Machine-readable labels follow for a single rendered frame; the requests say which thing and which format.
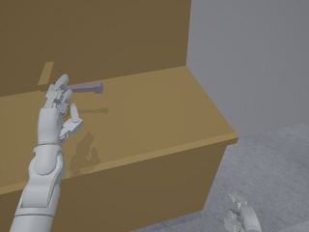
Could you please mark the left robot hand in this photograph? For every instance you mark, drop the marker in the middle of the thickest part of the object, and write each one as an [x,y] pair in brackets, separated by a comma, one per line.
[50,122]

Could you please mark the right robot hand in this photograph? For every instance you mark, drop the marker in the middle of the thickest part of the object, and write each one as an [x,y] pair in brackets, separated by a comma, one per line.
[245,219]

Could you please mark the tap lever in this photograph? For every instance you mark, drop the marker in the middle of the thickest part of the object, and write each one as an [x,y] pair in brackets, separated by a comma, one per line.
[97,87]

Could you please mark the counter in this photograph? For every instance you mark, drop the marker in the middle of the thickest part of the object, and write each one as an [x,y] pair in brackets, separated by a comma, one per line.
[151,142]

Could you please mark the robot left forearm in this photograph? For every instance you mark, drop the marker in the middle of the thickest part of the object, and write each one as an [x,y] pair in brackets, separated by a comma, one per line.
[38,202]

